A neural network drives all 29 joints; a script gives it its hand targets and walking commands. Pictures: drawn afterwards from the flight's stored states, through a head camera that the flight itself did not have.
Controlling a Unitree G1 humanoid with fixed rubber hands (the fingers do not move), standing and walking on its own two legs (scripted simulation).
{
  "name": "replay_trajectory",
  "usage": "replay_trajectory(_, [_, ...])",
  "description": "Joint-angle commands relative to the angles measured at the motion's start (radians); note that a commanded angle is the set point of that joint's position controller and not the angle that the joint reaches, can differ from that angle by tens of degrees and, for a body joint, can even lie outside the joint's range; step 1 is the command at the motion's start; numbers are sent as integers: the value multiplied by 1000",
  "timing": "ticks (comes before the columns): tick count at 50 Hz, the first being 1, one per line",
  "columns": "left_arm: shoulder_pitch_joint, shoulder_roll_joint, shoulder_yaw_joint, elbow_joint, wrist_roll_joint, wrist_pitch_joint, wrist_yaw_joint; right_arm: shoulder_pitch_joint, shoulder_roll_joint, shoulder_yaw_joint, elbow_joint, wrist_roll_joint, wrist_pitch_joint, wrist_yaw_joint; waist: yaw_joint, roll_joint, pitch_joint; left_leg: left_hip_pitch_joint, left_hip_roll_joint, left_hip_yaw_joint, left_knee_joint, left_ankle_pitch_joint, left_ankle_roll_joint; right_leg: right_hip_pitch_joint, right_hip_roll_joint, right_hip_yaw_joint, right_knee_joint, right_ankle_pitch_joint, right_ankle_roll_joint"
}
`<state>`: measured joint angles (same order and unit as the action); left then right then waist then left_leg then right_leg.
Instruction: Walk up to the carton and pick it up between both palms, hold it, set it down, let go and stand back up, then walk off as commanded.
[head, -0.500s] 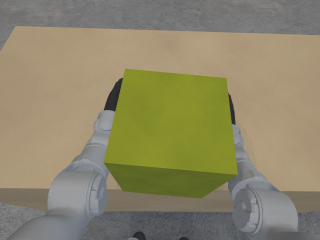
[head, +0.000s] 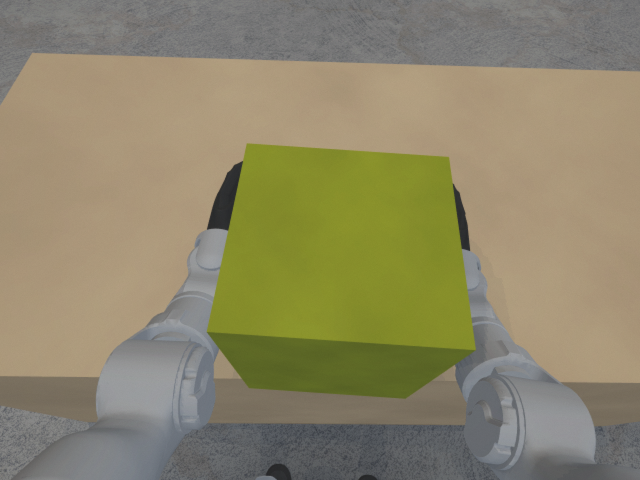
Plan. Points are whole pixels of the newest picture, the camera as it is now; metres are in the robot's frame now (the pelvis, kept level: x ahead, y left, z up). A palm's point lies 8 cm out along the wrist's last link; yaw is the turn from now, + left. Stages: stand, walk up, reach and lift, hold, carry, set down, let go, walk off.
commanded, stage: reach and lift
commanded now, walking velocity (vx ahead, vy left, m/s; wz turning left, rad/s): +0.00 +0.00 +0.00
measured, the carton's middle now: (336, 287) +0.34 +0.01 +0.03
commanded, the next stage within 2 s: none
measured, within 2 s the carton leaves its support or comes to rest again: leaves its support in 0.52 s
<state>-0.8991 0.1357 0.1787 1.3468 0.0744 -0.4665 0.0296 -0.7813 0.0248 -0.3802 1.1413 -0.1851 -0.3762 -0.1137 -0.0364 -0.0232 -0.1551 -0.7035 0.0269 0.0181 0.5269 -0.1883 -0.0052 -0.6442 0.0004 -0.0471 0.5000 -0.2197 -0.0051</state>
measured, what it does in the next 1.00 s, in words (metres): stands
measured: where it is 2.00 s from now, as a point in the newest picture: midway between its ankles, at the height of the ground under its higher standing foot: outside the picture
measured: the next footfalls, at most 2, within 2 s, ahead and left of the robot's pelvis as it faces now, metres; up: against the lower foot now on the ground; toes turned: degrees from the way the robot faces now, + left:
none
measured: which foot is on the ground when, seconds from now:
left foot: down 0.00-1.00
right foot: down 0.00-1.00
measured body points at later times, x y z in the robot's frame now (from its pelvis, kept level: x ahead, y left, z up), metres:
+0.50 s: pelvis +0.00 +0.00 +0.00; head +0.10 +0.02 +0.44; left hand +0.44 +0.14 +0.04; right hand +0.42 -0.15 +0.03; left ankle +0.02 +0.12 -0.73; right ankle -0.01 -0.12 -0.73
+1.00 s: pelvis -0.01 +0.00 +0.00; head +0.07 +0.02 +0.44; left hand +0.43 +0.14 +0.06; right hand +0.41 -0.15 +0.05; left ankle +0.02 +0.12 -0.73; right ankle -0.01 -0.12 -0.73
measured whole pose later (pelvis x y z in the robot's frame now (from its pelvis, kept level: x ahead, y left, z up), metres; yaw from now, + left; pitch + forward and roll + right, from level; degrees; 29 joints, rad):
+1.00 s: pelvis -0.01 +0.00 +0.00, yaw +0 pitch +20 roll -1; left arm -0.87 0.13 0.11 1.31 0.02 -0.53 0.07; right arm -0.75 0.03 -0.38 1.15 -0.19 -0.50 -0.11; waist -0.04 -0.02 -0.19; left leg -0.70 0.03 0.02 0.53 -0.17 0.00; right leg -0.64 0.00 -0.05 0.50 -0.20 -0.01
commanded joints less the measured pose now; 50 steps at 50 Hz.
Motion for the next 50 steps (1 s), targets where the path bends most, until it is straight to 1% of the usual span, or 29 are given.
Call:
replay_trajectory(1, [-573,-718,-224,-146,60,-45,-83,-477,690,251,-31,-139,-67,100,-73,161,-801,493,-15,5,59,465,-78,396,25,-13,-45,520,1])
replay_trajectory(5, [-595,-722,-235,-161,54,-47,-81,-485,699,264,-35,-129,-65,100,-72,167,-811,492,-15,4,59,467,-79,394,27,-11,-43,517,3])
replay_trajectory(8, [-610,-741,-261,-186,42,-59,-73,-500,708,285,-55,-119,-83,99,-73,174,-855,507,-14,-1,71,512,-85,391,30,-11,-42,548,4])
replay_trajectory(9, [-610,-742,-263,-190,41,-63,-71,-506,710,292,-63,-116,-90,98,-67,174,-869,510,-14,-2,70,520,-85,394,31,-10,-43,558,6])
replay_trajectory(14, [-626,-762,-292,-227,29,-92,-57,-523,726,329,-87,-102,-132,97,-60,179,-922,527,-10,-8,84,590,-91,398,34,-9,-41,617,13])
replay_trajectory(21, [-643,-777,-308,-271,32,-128,-48,-544,725,366,-104,-98,-188,97,-43,174,-955,534,-8,-10,85,629,-91,398,35,-5,-43,656,18])
replay_trajectory(22, [-641,-776,-306,-274,36,-131,-48,-546,721,368,-102,-99,-195,98,-35,173,-952,535,-9,-9,82,630,-89,399,35,-4,-45,654,18])
replay_trajectory(28, [-649,-760,-289,-257,58,-143,-49,-548,693,365,-62,-122,-226,103,-17,161,-921,530,-9,2,52,543,-79,375,35,-9,-59,581,11])
replay_trajectory(31, [-668,-754,-286,-251,60,-145,-49,-569,677,354,-56,-134,-238,107,-10,165,-915,532,-8,7,39,500,-74,347,38,-15,-66,522,4])
replay_trajectory(36, [-696,-745,-294,-250,48,-142,-47,-605,659,350,-60,-143,-248,111,-3,157,-926,532,-7,10,25,444,-67,308,44,-24,-68,453,-3])
replay_trajectory(38, [-707,-746,-302,-256,42,-141,-44,-616,656,354,-55,-142,-247,113,1,161,-927,533,-6,9,22,431,-66,294,46,-23,-70,429,-6])
replay_trajectory(39, [-716,-748,-308,-262,37,-139,-44,-619,655,353,-55,-143,-246,113,-1,165,-930,536,-6,9,20,423,-67,285,48,-25,-71,414,-7])
replay_trajectory(44, [-715,-748,-324,-280,25,-126,-41,-631,654,377,-62,-126,-238,113,9,165,-928,546,-8,10,21,430,-65,274,52,-23,-68,399,-10])
replay_trajectory(50, [-676,-758,-354,-337,11,-93,-42,-609,663,441,-94,-77,-205,109,21,170,-936,571,-10,6,27,495,-68,285,61,-16,-65,431,-8])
